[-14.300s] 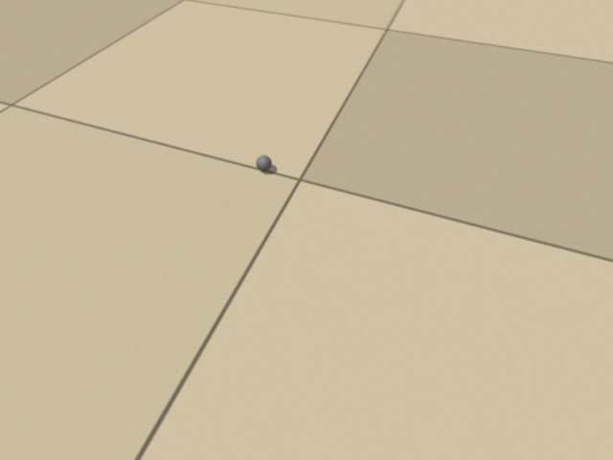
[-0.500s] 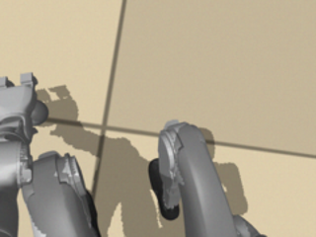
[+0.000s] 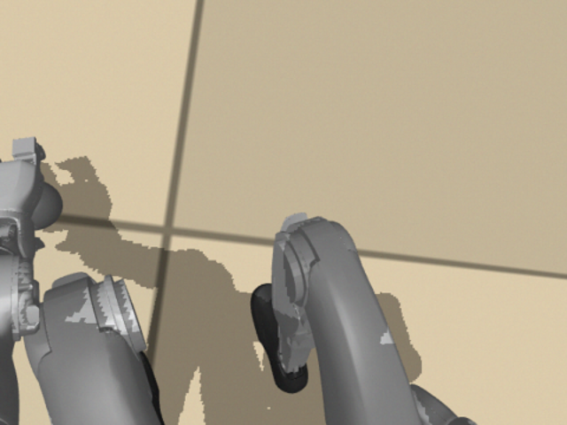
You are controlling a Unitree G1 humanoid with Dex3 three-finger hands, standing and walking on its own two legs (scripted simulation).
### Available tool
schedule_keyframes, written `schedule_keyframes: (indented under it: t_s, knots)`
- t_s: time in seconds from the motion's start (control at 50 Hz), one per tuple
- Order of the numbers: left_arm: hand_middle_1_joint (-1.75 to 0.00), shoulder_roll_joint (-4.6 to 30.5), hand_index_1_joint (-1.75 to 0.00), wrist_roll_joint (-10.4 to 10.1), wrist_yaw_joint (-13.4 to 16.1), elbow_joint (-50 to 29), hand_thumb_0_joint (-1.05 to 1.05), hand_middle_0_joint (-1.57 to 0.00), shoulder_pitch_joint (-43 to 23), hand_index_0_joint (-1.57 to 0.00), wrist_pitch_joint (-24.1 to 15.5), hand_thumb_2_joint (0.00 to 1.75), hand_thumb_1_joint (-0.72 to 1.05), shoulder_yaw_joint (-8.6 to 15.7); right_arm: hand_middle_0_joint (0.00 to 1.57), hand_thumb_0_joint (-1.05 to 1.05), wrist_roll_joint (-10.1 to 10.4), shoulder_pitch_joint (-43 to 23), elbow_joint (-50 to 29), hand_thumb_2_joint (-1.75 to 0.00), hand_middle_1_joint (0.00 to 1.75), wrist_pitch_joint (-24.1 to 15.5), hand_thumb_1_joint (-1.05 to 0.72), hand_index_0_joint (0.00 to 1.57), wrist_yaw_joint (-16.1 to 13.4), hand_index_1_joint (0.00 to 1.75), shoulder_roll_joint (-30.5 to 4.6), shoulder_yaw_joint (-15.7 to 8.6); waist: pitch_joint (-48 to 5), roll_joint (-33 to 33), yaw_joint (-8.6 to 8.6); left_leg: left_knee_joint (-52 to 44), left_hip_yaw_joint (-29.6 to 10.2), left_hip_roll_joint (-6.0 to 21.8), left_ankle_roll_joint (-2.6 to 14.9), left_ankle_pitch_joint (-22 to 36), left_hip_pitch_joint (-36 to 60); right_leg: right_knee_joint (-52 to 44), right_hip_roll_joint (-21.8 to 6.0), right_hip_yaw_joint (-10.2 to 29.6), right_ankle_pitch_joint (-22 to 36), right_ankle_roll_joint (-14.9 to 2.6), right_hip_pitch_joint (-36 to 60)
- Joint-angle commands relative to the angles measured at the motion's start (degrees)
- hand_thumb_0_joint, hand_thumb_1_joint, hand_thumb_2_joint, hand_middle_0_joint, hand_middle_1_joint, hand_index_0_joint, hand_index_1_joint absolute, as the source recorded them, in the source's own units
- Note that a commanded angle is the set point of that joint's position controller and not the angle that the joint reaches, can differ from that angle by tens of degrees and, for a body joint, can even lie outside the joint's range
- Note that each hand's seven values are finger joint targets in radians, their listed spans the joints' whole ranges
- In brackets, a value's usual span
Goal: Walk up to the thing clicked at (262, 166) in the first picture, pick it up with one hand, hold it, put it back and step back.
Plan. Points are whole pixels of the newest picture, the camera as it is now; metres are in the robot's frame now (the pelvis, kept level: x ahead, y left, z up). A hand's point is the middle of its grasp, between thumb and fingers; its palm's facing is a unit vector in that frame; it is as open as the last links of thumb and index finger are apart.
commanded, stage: rest palm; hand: left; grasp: from above
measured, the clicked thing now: (32, 205) +0.43 +0.25 -0.26
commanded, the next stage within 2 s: close in 0.48 s
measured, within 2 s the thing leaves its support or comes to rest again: neither
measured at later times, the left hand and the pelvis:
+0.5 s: hand (23, 209) +0.42 +0.26 -0.24, palm faces -0.47 -0.13 -0.87, open 13.8 cm; pelvis +0.00 +0.00 +0.00, yaw -1 degrees
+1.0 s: hand (21, 209) +0.42 +0.26 -0.24, palm faces -0.47 -0.15 -0.87, open 13.0 cm; pelvis -0.01 +0.00 +0.01, yaw -1 degrees
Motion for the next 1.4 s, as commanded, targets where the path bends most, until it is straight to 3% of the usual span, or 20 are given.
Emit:
schedule_keyframes:
  t_s: [0.0,0.08,0.22,0.26,0.34,0.38,0.46,0.6,0.64,0.72,0.76,0.84,0.88,0.96,1.04,1.08,1.14,1.22,1.24,1.38]
  knots:
    - [-1.04,5.2,-1.03,0.1,4.0,-3.3,0.00,-0.08,-14.0,-0.08,1.4,0.97,-0.47,-0.8,0.20,0.00,0.1,9.6,0.1,-0.90,0.30,-1.0,-0.90,0.20,0.5,0.30,-17.8,-4.3,-31.7,22.8,-3.84,-15.6,6.7,-0.5,0.71,11.9,25.4,-11.3,3.4,-7.1,13.5,-4.23,17.8]
    - [-1.03,7.0,-1.02,-0.9,4.5,-2.9,0.00,-0.07,-15.3,-0.08,2.8,0.94,-0.47,0.4,0.20,0.00,0.3,10.0,-0.2,-0.90,0.30,-1.9,-0.90,0.20,1.2,0.30,-19.0,-4.5,-30.8,21.9,-4.22,-16.1,6.1,-0.3,1.00,10.7,24.2,-12.3,3.5,-7.1,12.4,-4.02,17.7]
    - [-1.06,8.2,-1.04,-3.3,2.5,-1.3,0.00,-0.07,-14.8,-0.09,3.9,0.91,-0.47,0.9,0.20,0.00,0.7,10.6,-1.7,-0.91,0.30,-3.0,-0.90,0.20,1.7,0.30,-19.0,-3.0,-32.3,21.2,-4.69,-15.5,6.1,-0.1,1.36,11.9,24.3,-12.7,3.6,-6.9,14.0,-3.56,21.3]
    - [-1.06,8.7,-1.04,-4.0,1.9,-1.9,0.00,-0.07,-14.4,-0.08,3.7,0.93,-0.49,0.8,0.20,0.00,1.1,10.3,-1.3,-0.91,0.30,-3.1,-0.91,0.20,1.5,0.30,-19.0,-2.8,-33.3,21.5,-3.89,-15.1,6.2,0.0,1.40,12.4,24.6,-12.8,3.7,-6.7,14.5,-3.56,22.0]
    - [-1.05,7.6,-1.03,-4.8,0.3,-2.8,0.00,-0.08,-15.6,-0.09,2.1,0.92,-0.48,-0.9,0.20,0.00,1.1,10.4,-1.9,-0.91,0.30,-3.7,-0.90,0.20,1.3,0.30,-19.5,-2.0,-31.7,20.9,-5.51,-15.3,5.4,0.0,1.42,11.2,24.6,-12.7,3.6,-7.7,13.6,-3.49,21.7]
    - [-1.06,8.9,-1.04,-4.8,0.4,-4.0,0.00,-0.07,-15.7,-0.08,1.3,0.93,-0.49,-1.1,0.20,0.00,1.8,9.7,-1.9,-0.91,0.30,-3.6,-0.91,0.20,1.0,0.30,-19.9,-1.8,-32.3,22.5,-4.72,-15.8,5.1,0.1,1.02,11.7,25.8,-12.3,3.7,-7.7,14.1,-3.76,22.0]
    - [-1.06,7.3,-1.05,-3.9,1.5,-4.1,0.00,-0.08,-14.8,-0.09,-0.2,0.93,-0.47,-2.8,0.20,0.00,1.3,9.4,-1.8,-0.91,0.30,-3.8,-0.90,0.20,1.0,0.30,-19.9,-1.3,-31.8,23.3,-5.15,-15.9,4.9,0.2,0.72,12.4,26.1,-12.2,4.0,-8.2,14.8,-3.93,22.2]
    - [-1.07,9.6,-1.05,-2.2,4.5,-2.7,0.00,-0.13,-13.1,-0.15,1.0,0.94,-0.39,-1.0,0.20,0.00,0.7,9.5,-1.9,-0.90,0.30,-3.7,-0.90,0.20,1.3,0.30,-20.4,-1.0,-29.8,23.3,-5.11,-16.1,5.3,0.3,0.52,13.2,25.9,-13.0,4.5,-8.1,15.3,-3.98,22.1]
    - [-1.06,8.8,-1.04,-2.8,4.8,-3.2,0.00,-0.16,-14.1,-0.18,1.7,0.93,-0.34,-1.8,0.20,0.00,0.8,8.7,-2.9,-0.90,0.30,-4.3,-0.90,0.20,1.6,0.30,-20.3,-0.8,-29.7,22.0,-5.85,-15.6,4.8,0.4,0.53,13.0,25.7,-12.7,4.1,-8.3,15.3,-3.74,21.5]
    - [-1.05,10.0,-1.01,-4.0,4.4,-2.7,0.00,-0.16,-14.9,-0.19,3.3,0.86,-0.32,-0.9,0.20,0.00,1.3,9.5,-2.3,-0.90,0.30,-4.5,-0.90,0.20,1.5,0.30,-20.7,-1.6,-28.8,21.4,-5.94,-16.4,4.9,0.5,0.76,10.2,24.1,-14.2,3.9,-7.9,12.9,-3.63,21.3]
    - [-1.04,11.1,-1.01,-4.6,3.4,-2.4,0.00,-0.14,-15.1,-0.17,3.9,0.86,-0.36,0.1,0.20,0.00,1.3,10.3,-2.1,-0.90,0.30,-4.1,-0.90,0.20,1.3,0.30,-20.7,-1.8,-28.8,20.7,-5.57,-16.6,5.1,0.5,0.93,9.1,23.4,-14.7,4.0,-7.2,11.7,-3.59,21.9]
    - [-1.05,9.9,-1.02,-6.4,0.9,-3.2,0.00,-0.14,-15.4,-0.17,3.5,0.86,-0.35,-0.9,0.20,0.00,2.0,10.4,-2.2,-0.90,0.30,-4.1,-0.90,0.20,0.8,0.30,-20.2,-1.5,-30.6,20.3,-5.67,-15.9,5.0,0.4,1.36,9.7,23.5,-14.3,3.9,-7.0,12.4,-3.44,22.5]
    - [-1.04,9.5,-1.01,-6.4,0.4,-3.0,0.00,-0.15,-15.2,-0.18,2.9,0.84,-0.34,-1.0,0.20,0.00,2.0,10.5,-2.7,-0.90,0.30,-4.0,-0.90,0.20,0.8,0.30,-19.8,-1.2,-32.1,21.2,-5.12,-16.2,4.7,0.5,1.26,11.0,24.7,-13.8,3.9,-7.5,13.6,-3.54,23.0]
    - [-1.02,9.1,-0.99,-5.7,-0.3,-3.6,0.00,-0.16,-15.4,-0.19,1.2,0.83,-0.34,-2.5,0.20,0.00,2.0,10.2,-3.4,-0.90,0.30,-3.7,-0.90,0.20,0.3,0.30,-20.6,-0.6,-30.7,21.2,-6.21,-16.3,4.6,0.4,1.15,10.9,25.3,-13.8,4.1,-8.1,13.9,-3.64,23.2]
    - [-1.02,11.2,-0.99,-4.3,1.6,-5.6,0.00,-0.19,-15.5,-0.22,0.1,0.84,-0.31,-1.8,0.20,0.00,2.0,9.3,-2.6,-0.90,0.30,-3.4,-0.90,0.20,-0.2,0.30,-20.6,-0.6,-30.1,23.7,-4.82,-16.9,5.3,0.5,0.57,11.4,26.3,-13.8,4.5,-7.8,14.2,-3.98,23.2]
    - [-1.02,8.9,-0.99,-3.6,2.2,-3.9,0.00,-0.20,-14.1,-0.23,0.3,0.85,-0.27,-2.7,0.20,0.00,1.4,8.7,-3.2,-0.90,0.30,-3.6,-0.90,0.20,0.2,0.30,-20.0,-0.1,-30.8,24.8,-5.52,-17.2,4.4,0.7,0.06,13.4,28.1,-12.3,4.5,-8.7,15.9,-4.08,22.4]
    - [-1.02,9.6,-0.99,-2.2,3.7,-4.3,0.00,-0.24,-14.1,-0.26,1.2,0.87,-0.23,-2.1,0.20,0.00,1.3,9.5,-3.2,-0.90,0.30,-3.3,-0.90,0.20,0.4,0.30,-20.8,-0.9,-30.4,25.5,-5.88,-18.0,4.2,0.8,-0.07,14.1,28.2,-12.9,4.6,-8.7,16.3,-4.21,21.9]
    - [-1.00,9.9,-0.97,-3.4,4.3,-3.3,0.00,-0.28,-13.8,-0.31,3.1,0.83,-0.17,-1.8,0.20,0.00,1.2,9.5,-3.0,-0.90,0.30,-3.5,-0.90,0.20,0.7,0.30,-21.3,-1.4,-27.1,22.1,-6.61,-16.9,4.8,0.7,0.48,10.2,25.2,-14.4,4.3,-8.1,13.4,-3.71,21.3]
    - [-1.01,10.4,-0.98,-3.5,4.5,-3.8,0.00,-0.27,-14.7,-0.30,3.4,0.86,-0.19,-1.3,0.20,0.00,1.3,10.3,-3.2,-0.90,0.30,-3.5,-0.90,0.20,0.7,0.30,-21.2,-1.2,-28.7,22.1,-6.32,-17.3,4.5,0.8,0.50,11.5,25.3,-14.5,4.3,-8.3,14.1,-3.74,21.4]
    - [-1.00,10.7,-0.97,-6.7,1.5,-2.7,0.00,-0.30,-15.2,-0.33,4.0,0.82,-0.15,-1.3,0.20,0.00,1.9,10.4,-3.6,-0.90,0.30,-4.1,-0.90,0.20,0.7,0.30,-21.1,-0.7,-29.5,21.1,-6.51,-17.0,4.5,0.8,0.86,10.6,24.8,-14.6,4.0,-7.6,13.5,-3.51,23.0]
